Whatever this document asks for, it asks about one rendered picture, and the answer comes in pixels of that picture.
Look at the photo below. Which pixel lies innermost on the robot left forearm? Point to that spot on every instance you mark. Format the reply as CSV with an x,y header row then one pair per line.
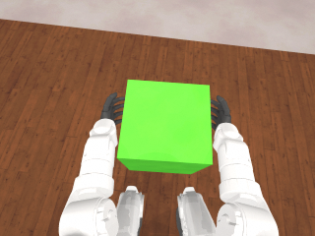
x,y
95,178

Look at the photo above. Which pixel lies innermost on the right robot hand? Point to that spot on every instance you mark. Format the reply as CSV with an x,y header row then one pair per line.
x,y
223,112

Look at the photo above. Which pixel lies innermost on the robot right forearm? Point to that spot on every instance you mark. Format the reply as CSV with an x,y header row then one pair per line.
x,y
237,181

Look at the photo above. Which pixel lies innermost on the left robot hand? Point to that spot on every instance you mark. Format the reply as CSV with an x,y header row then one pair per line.
x,y
109,108

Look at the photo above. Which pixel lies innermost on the robot right thigh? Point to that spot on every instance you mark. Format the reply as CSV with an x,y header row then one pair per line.
x,y
194,211

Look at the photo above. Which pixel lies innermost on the robot right shin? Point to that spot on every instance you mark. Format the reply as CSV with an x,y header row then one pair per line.
x,y
183,223

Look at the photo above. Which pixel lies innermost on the right robot upper arm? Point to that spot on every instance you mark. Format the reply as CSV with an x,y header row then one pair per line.
x,y
237,219

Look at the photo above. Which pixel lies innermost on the left robot upper arm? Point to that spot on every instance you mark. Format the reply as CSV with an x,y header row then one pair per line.
x,y
90,217

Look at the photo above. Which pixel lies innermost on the carton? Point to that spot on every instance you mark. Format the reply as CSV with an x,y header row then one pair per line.
x,y
166,127

